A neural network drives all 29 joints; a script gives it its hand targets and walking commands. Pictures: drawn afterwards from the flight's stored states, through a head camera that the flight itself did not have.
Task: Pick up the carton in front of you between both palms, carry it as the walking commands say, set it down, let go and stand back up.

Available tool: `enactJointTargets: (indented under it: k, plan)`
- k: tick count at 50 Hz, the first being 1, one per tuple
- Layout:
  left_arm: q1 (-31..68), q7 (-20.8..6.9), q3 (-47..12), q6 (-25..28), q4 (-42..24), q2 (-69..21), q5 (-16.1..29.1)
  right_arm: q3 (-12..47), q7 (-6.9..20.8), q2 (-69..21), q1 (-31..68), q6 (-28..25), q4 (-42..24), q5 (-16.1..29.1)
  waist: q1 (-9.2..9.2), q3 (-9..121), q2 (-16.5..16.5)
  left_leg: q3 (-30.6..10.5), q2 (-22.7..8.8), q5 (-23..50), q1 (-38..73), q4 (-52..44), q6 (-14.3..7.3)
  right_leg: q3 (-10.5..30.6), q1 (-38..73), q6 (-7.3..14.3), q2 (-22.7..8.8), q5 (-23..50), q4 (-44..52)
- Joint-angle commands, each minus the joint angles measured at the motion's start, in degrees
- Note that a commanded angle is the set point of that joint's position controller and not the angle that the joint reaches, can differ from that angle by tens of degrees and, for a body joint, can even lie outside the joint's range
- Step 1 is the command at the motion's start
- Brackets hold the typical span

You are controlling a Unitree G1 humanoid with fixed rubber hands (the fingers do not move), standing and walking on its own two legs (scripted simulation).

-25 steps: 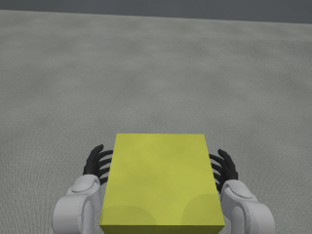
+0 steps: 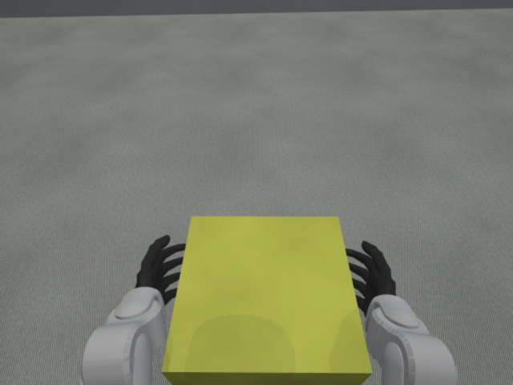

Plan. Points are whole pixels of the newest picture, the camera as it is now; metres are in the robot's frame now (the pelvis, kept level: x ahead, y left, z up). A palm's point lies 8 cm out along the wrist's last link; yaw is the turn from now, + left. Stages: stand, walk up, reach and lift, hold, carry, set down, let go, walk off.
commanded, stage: carry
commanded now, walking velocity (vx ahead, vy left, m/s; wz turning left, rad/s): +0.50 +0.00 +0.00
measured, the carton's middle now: (264, 320) +0.22 +0.00 +0.01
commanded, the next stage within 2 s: none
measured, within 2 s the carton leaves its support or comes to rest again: neither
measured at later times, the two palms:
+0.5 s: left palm (180, 143) +0.56 +0.19 +0.07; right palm (324, 150) +0.53 -0.11 +0.08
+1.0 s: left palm (223, 73) +0.87 +0.13 +0.08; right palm (331, 76) +0.88 -0.17 +0.07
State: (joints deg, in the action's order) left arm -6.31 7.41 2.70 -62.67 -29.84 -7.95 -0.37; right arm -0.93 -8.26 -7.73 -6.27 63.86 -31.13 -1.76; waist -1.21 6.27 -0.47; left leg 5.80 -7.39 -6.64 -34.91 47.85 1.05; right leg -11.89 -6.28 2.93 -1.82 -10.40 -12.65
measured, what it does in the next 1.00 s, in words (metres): walks ahead: left foot, then right foot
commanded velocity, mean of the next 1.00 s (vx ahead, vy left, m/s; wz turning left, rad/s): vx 0.50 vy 0.00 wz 0.00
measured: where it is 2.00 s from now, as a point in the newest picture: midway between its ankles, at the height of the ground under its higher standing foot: (269, 186)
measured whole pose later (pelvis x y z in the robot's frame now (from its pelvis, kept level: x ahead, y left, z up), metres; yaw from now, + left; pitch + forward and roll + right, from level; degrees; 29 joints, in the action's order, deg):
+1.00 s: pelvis +0.65 -0.02 +0.00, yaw +0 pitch +4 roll +2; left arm -6.4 7.6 2.8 -62.7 -31.5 -8.0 -0.4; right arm -0.7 -8.4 -7.7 -6.0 63.8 -32.1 -1.5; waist -1.2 3.2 -0.4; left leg 4.7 -6.6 -11.1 -31.7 55.9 0.2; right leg -12.5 -10.8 3.7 -2.3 -9.3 -15.9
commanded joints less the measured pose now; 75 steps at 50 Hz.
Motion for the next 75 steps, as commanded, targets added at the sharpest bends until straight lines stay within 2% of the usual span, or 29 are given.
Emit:
enactJointTargets:
  k: [1,8,10,11,12,13,14,17,20,24,28,34,36,37,38,39,40,43,45,51,60,63,64,65,66,67,69,71,75]
  plan:
    - [17.48,-2.48,-31.95,-0.1,-7.27,-35.77,10.56,31.36,0.62,-38.92,17.74,-0.92,-5.87,8.79,0.59,2.8,7.38,2.19,0.35,4.28,-3.75,-8.04,0.45,7.95,7.78,3.94,-12.96,6.95,7.31]
    - [16.6,0.54,-29.54,-2.64,-7.68,-30.45,8.74,29.81,-0.42,-31.79,18.1,1.76,-7.54,10.58,0.57,-1.6,9.28,5.8,2.66,5.68,3.42,-19.4,-2.21,3.19,11.0,2.04,-12.86,22.66,1.68]
    - [17.53,0.88,-30.06,-2.99,-8.48,-30.29,8.97,28.87,-0.45,-31.35,17.22,1.86,-6.83,10.73,1.73,3.15,8.19,10.33,6.64,2.12,17.66,-21.96,-2.69,-0.91,8.77,-0.15,-10.82,33.2,-10.83]
    - [17.68,0.97,-30.4,-3.15,-9.05,-30.16,9.03,28.19,-0.45,-31.19,16.14,1.81,-6.08,10.62,2.73,7.56,4.76,9.57,6.82,-1.61,30.46,-21.97,-2.62,-2.42,2.67,-1.62,-8.18,30.08,-22.62]
    - [18.15,0.99,-31.06,-3.4,-10.32,-30.5,9.48,27.81,-0.43,-30.83,15.84,1.67,-5.84,10.32,3.38,13.14,-7.32,-12.72,-7.43,-9.09,43.84,-26.11,-7.65,-1.64,-11.81,-4.61,-3.95,16.16,-40.18]
    - [17.85,0.65,-32.02,-3.51,-11.18,-30.95,9.89,28.26,-0.22,-32.44,14.84,1.46,-5.08,10.98,3.08,16.69,-20.59,-35.45,-17.21,-6.48,51.75,-35.7,-14.11,2.56,-25.93,-5.69,3.62,-12.68,-55.37]
    - [19.2,0.18,-33.58,-3.14,-10.74,-33.87,10.56,28.63,0.4,-34.53,16.07,1.25,-6.55,11.37,2.74,14.89,-15.05,-31.68,-17.74,3.49,50.2,-35.17,-14.49,9.96,-30.22,-4.17,0.46,-16.38,-63.19]
    - [20.25,-1.74,-34.26,-1.36,-8.39,-41.83,10.33,31.53,2.66,-42.08,19.67,-0.61,-7.39,12.09,2.22,12.82,-3.01,-16.05,-13.24,9.61,37.81,-34.4,-9.42,12.39,-27.86,-1.73,-6.15,-8.26,-56.65]
    - [18.43,-2.26,-34.25,0.15,-6.85,-43.79,8.49,32.65,4.21,-43.1,19.41,-1.68,-7.07,12.45,1.97,11.34,-5.64,-9.22,-10.43,0.02,33.38,-38.81,-7.6,9.2,-25.54,-2.26,-5.53,-2.75,-48.63]
    - [16.75,-1.45,-33.73,0.42,-6.35,-41.65,6.58,32.32,4.45,-39.6,17.65,-1.84,-6.56,12.31,2.14,6.35,-7.19,-5.13,-8.99,-1.01,35.38,-42.79,-8.34,6.0,-30.73,-4.3,-5.6,2.63,-36.4]
    - [17.28,-0.28,-33.37,-0.77,-7.75,-37.87,7.53,30.47,2.98,-35.37,16.46,-0.85,-7.07,11.64,2.21,2.2,-7.04,-1.28,-7.4,4.8,37.42,-42.1,-8.11,3.27,-31.78,-4.79,-4.73,7.41,-26.05]
    - [17.95,0.7,-31.61,-3.02,-8.78,-31.94,8.9,28.31,0.27,-31.15,15.96,1.12,-6.92,10.11,2.25,-2.66,-8.75,2.66,-7.29,16.4,39.65,-39.34,-6.43,0.04,-25.58,-2.23,-3.1,9.26,-15.86]
    - [17.09,0.76,-30.88,-3.25,-8.34,-31.47,9.2,28.77,-0.08,-31.06,17.13,1.51,-7.56,10.32,1.12,1.45,-8.67,6.4,-5.86,27.99,38.91,-28.36,-4.68,-3.36,-13.74,-1.5,0.24,6.55,-13.75]
    - [16.26,0.78,-30.42,-3.23,-7.85,-31.36,9.34,29.19,-0.18,-31.01,17.03,1.66,-7.93,10.47,0.34,5.43,-5.69,8.6,-3.35,29.9,34.78,-17.3,-3.33,-5.06,-2.66,-1.3,2.84,2.87,-12.76]
    - [15.33,0.76,-29.93,-3.2,-7.69,-31.3,9.19,29.27,-0.31,-30.53,17.95,1.75,-8.28,10.62,-0.89,9.41,0.73,8.34,-1.42,18.0,25.76,-3.19,-1.89,5.08,8.03,-1.06,-4.79,-2.65,-10.36]
    - [16.27,0.6,-29.78,-2.93,-7.62,-31.05,9.22,30.42,-0.15,-31.33,17.44,1.89,-10.55,10.99,-0.86,15.46,17.45,5.87,6.1,0.1,7.39,15.63,1.18,34.64,21.73,7.46,-20.97,-11.94,-3.2]
    - [15.3,0.07,-30.46,-2.75,-7.2,-33.83,9.94,31.48,0.24,-32.44,18.53,1.75,-10.6,11.57,0.13,13.36,18.2,-2.08,7.76,-18.62,0.75,24.38,0.44,41.56,19.65,8.92,-23.29,0.57,2.44]
    - [19.85,-2.15,-32.84,-0.85,-8.99,-41.29,11.11,33.04,1.95,-41.72,20.21,0.06,-7.98,11.65,0.47,12.47,3.7,-6.13,-0.04,-12.09,1.07,22.86,-2.7,22.23,10.76,4.92,-18.66,15.89,-1.55]
    - [20.09,-3.32,-33.84,0.18,-9.09,-43.01,11.55,33.36,2.55,-44.37,19.4,-1.16,-6.75,10.75,0.83,12.23,5.73,-4.35,-0.24,-7.39,4.17,16.44,-2.18,15.85,6.6,2.31,-16.16,9.79,1.2]
    - [17.21,-3.82,-33.47,0.47,-8.35,-38.78,11.3,32.77,1.59,-41.97,16.9,-1.7,-6.37,8.75,0.75,5.86,8.22,0.45,0.0,0.41,-2.66,0.71,0.27,9.93,8.31,3.92,-13.99,6.55,6.73]
    - [16.05,-0.14,-30.07,-2.59,-8.44,-31.22,9.15,30.85,-0.04,-33.19,17.78,1.75,-8.37,10.74,0.52,-2.61,9.37,5.64,2.7,6.07,1.48,-18.83,-1.77,3.17,11.6,2.57,-12.79,21.67,3.89]
    - [17.35,0.36,-30.82,-3.09,-9.44,-31.25,9.39,29.5,-0.08,-32.65,16.62,1.88,-7.31,10.95,2.2,4.3,7.82,11.06,7.84,1.39,21.56,-22.24,-2.74,-2.45,8.73,-0.58,-9.91,36.07,-14.06]
    - [17.85,0.42,-31.16,-3.18,-9.84,-31.13,9.45,28.89,-0.03,-32.75,15.64,1.79,-6.72,10.68,3.36,8.68,3.62,6.78,5.17,-2.6,34.31,-22.86,-2.69,-2.57,1.07,-1.92,-7.68,28.07,-26.28]
    - [17.99,0.32,-31.99,-3.38,-11.48,-31.93,9.94,28.64,0.06,-32.5,15.92,1.51,-6.41,10.51,3.54,14.6,-11.28,-19.9,-10.96,-12.33,47.9,-28.39,-10.33,-1.03,-15.55,-5.02,-2.06,13.41,-45.41]
    - [18.29,-0.1,-33.12,-3.34,-11.77,-32.67,10.51,29.21,0.45,-34.76,14.77,1.29,-5.76,11.31,2.96,15.04,-19.3,-36.67,-17.66,-3.53,51.16,-36.99,-14.59,4.65,-27.09,-5.2,3.68,-15.18,-57.63]
    - [19.22,-0.62,-34.39,-2.85,-10.98,-36.14,10.84,29.75,1.15,-36.87,16.48,1.0,-7.53,11.7,2.84,14.22,-13.55,-29.55,-17.21,6.03,49.24,-34.94,-14.54,11.12,-29.24,-3.46,-0.57,-16.03,-64.15]
    - [19.81,-1.96,-34.84,-1.59,-9.24,-41.83,10.72,31.76,2.69,-42.37,18.42,-0.33,-7.51,12.34,2.54,13.12,-3.57,-17.85,-14.02,14.93,41.45,-32.97,-10.89,12.29,-28.31,-1.63,-5.18,-10.32,-60.12]
    - [19.38,-2.6,-34.85,-0.27,-8.03,-44.57,9.5,32.96,3.98,-44.64,19.54,-1.53,-7.69,12.32,1.99,12.57,-4.36,-11.43,-11.25,8.49,36.36,-36.11,-7.86,10.79,-24.91,-1.71,-5.82,-4.94,-52.97]
    - [16.03,-2.43,-34.73,1.11,-6.17,-44.63,7.05,33.24,5.32,-42.78,17.34,-2.47,-6.79,12.61,2.07,8.53,-7.04,-5.66,-9.12,3.28,35.78,-40.75,-7.78,7.14,-27.91,-3.44,-5.33,0.3,-41.89]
